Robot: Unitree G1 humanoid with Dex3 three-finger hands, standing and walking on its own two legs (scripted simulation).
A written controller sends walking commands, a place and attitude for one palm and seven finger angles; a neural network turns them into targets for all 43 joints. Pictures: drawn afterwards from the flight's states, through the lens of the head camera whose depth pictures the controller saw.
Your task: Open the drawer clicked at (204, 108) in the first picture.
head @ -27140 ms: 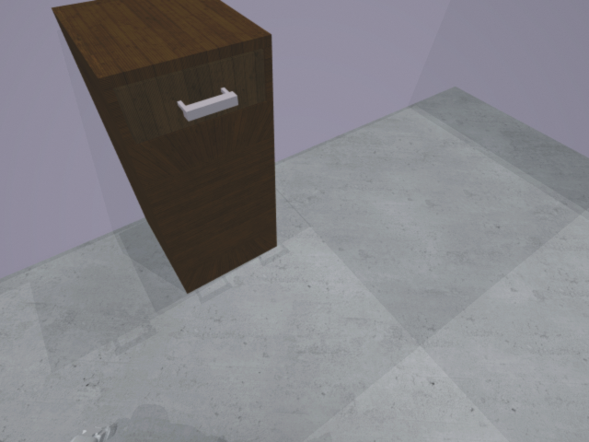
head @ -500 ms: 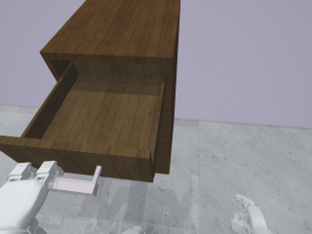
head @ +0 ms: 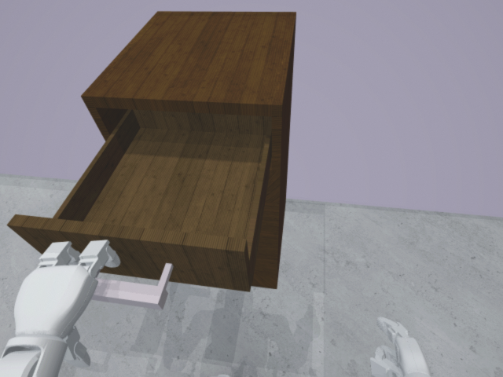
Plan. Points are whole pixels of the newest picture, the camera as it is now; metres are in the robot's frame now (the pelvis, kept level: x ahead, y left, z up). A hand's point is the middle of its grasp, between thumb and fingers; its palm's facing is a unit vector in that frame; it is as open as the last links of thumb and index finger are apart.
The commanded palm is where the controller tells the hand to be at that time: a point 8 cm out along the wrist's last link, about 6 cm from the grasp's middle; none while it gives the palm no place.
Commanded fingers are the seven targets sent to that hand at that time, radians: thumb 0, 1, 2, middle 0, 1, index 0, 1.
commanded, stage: lift the hand off the handle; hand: left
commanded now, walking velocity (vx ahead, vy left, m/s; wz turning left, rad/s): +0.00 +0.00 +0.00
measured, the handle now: (127, 278) +0.25 +0.22 +0.04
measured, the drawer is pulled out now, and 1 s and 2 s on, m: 0.29 0.29 0.29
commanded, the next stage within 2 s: draw the hand back to the body in 1.10 s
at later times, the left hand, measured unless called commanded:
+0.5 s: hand (52, 279) +0.21 +0.28 +0.12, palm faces +0.08 -0.07 -0.99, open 13.7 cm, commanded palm +0.18 +0.27 +0.18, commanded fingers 0.00 -0.50 0.30 -0.30 -1.20 -0.30 -1.20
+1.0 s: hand (26, 251) +0.21 +0.27 +0.19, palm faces +0.13 -0.08 -0.99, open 13.9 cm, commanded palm +0.18 +0.27 +0.24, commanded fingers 0.00 -0.50 0.30 -0.30 -1.20 -0.30 -1.20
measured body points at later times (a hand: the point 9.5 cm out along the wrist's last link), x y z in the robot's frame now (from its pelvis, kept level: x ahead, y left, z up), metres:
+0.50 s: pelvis +0.01 +0.02 +0.02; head +0.02 -0.01 +0.47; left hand +0.20 +0.28 +0.17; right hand +0.23 -0.19 -0.07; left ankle +0.02 +0.12 -0.70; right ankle -0.02 -0.09 -0.70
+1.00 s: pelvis +0.01 +0.03 +0.03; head +0.01 -0.01 +0.48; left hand +0.20 +0.27 +0.24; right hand +0.23 -0.17 -0.05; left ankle +0.02 +0.12 -0.70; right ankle -0.02 -0.09 -0.70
